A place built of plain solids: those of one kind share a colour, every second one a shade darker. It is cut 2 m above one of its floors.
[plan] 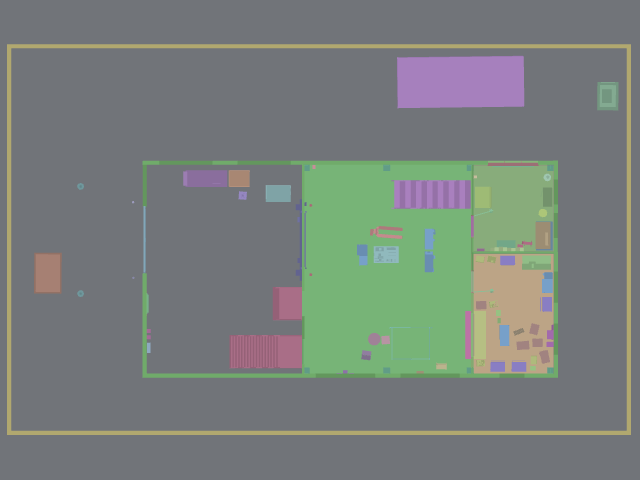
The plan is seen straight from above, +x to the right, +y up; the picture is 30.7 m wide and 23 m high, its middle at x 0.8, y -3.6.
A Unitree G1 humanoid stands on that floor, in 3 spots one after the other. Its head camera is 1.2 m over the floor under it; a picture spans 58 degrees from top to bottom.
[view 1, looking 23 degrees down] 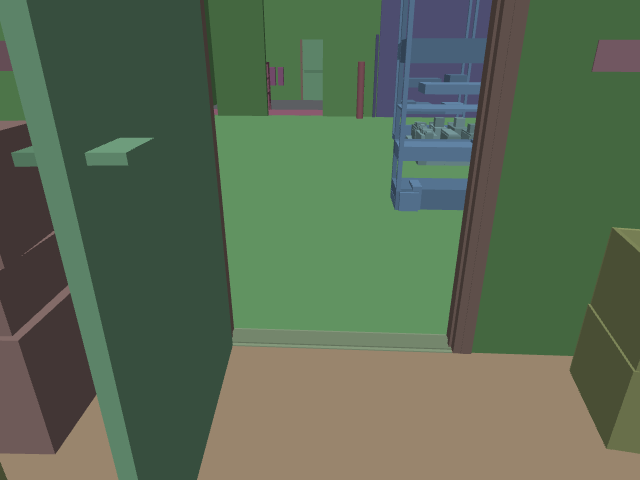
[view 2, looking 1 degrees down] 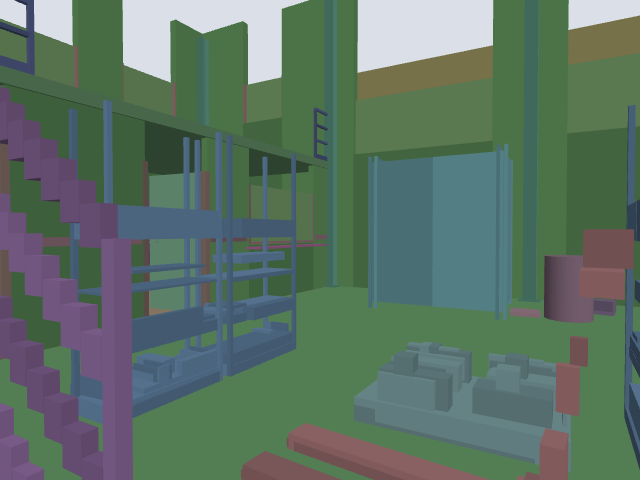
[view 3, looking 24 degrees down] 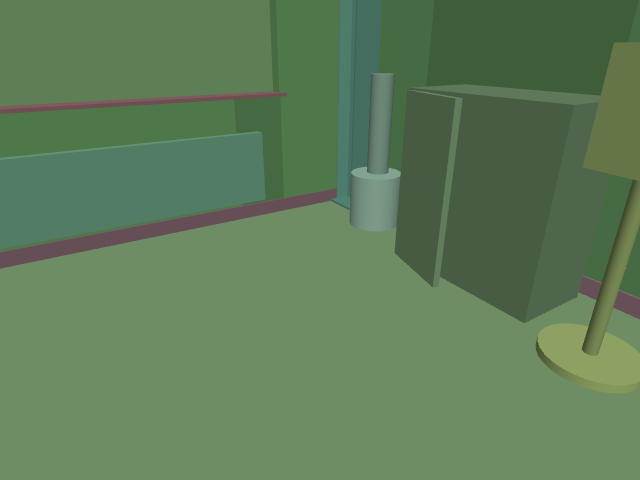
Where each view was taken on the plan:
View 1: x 9.75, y -5.60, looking -177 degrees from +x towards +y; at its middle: raised_floor_stock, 3.08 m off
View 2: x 3.39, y -1.42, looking -60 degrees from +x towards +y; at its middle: wall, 9.31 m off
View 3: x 9.75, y -2.95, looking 58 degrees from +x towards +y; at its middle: raised_floor_office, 2.95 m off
